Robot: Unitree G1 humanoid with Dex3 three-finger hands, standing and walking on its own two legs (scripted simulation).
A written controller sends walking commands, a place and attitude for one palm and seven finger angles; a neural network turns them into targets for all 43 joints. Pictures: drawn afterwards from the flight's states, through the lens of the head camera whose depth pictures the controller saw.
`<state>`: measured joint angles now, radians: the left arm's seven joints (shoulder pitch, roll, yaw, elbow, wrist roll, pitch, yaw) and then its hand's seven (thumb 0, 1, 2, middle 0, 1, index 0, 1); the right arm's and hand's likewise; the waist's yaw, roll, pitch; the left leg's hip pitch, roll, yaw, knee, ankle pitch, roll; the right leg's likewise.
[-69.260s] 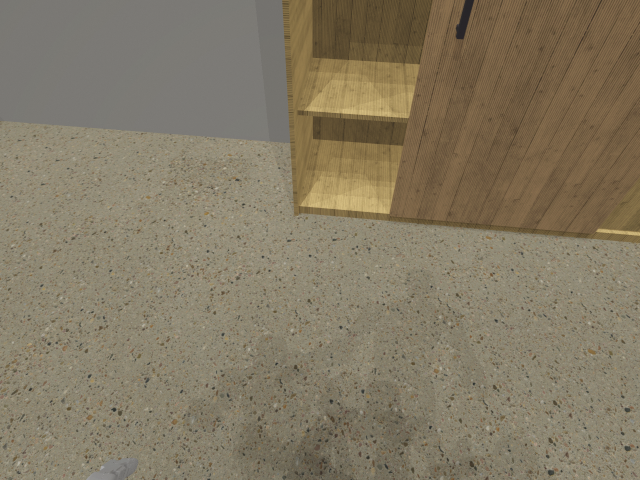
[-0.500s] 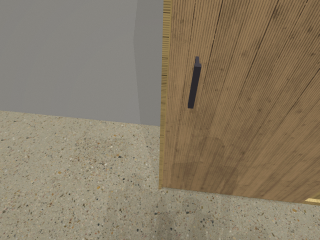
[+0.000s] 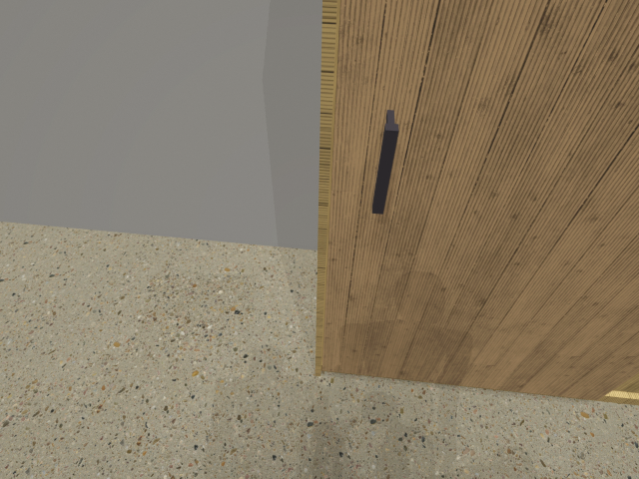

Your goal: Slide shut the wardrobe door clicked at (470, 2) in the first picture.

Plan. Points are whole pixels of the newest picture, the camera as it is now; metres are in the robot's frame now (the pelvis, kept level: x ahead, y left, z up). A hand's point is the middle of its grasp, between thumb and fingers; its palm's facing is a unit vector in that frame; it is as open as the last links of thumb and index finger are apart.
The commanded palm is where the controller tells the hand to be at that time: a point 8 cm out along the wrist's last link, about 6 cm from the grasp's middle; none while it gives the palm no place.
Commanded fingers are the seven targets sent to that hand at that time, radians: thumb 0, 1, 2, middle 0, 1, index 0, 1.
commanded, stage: look again from close up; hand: right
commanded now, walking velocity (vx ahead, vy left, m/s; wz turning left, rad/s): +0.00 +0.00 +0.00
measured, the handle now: (383, 164) +0.54 -0.07 +0.12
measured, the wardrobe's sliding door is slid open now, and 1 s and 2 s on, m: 0.00 0.00 0.00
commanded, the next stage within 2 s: shuffle to correct the standing spot in 0.06 s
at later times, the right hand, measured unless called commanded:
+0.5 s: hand out of the picture -0.05 -0.13 -0.19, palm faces +0.11 +0.99 -0.12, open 7.4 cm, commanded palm none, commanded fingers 0.00 -0.90 -0.90 0.20 0.30 0.20 0.30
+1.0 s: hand out of the picture +0.04 -0.04 -0.18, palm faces +0.19 +0.97 -0.15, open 7.4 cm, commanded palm none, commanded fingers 0.00 -0.90 -0.90 0.20 0.30 0.20 0.30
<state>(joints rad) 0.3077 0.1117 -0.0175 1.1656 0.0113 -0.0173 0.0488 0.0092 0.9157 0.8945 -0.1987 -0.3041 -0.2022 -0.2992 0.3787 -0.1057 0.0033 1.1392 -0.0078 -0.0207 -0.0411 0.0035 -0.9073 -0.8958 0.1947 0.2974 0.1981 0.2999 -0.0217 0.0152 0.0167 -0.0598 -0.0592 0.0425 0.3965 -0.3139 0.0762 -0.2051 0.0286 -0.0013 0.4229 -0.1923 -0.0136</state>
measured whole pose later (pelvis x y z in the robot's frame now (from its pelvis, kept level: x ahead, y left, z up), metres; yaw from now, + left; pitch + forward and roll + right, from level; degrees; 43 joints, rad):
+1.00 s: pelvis +0.09 +0.09 -0.01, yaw -6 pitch -1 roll -1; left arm 0.19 0.16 0.03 1.10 0.01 0.02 0.05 0.01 0.91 0.89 -0.20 -0.30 -0.20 -0.30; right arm 0.34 -0.08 -0.01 1.09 -0.03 -0.04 -0.04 0.00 -0.91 -0.90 0.19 0.30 0.20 0.30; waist -0.04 0.01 0.06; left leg -0.11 -0.04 0.16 0.47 -0.36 0.10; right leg -0.38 -0.02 -0.08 0.78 -0.39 0.01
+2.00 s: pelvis +0.09 +0.11 +0.00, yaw -4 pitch -1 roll +0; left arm 0.36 0.14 -0.01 1.12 0.02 -0.02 0.02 0.01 0.91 0.89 -0.20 -0.30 -0.20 -0.30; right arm 0.28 -0.15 0.01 1.08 -0.01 -0.01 -0.03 0.01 -0.91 -0.90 0.20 0.30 0.20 0.30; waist 0.01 0.00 0.03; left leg -0.19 0.00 0.02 0.49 -0.29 0.01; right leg -0.26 0.00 -0.04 0.47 -0.21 -0.01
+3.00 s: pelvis +0.13 +0.12 +0.00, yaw -5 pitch -1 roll -1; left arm 0.26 0.15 -0.01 1.15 0.01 -0.02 0.03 0.01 0.92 0.89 -0.20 -0.30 -0.20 -0.30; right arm 0.29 -0.15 0.01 1.12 -0.01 -0.02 -0.03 0.00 -0.91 -0.90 0.20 0.30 0.20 0.30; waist -0.01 0.01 0.03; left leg -0.09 -0.01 0.03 0.43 -0.33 0.03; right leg -0.17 -0.01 -0.03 0.43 -0.25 0.01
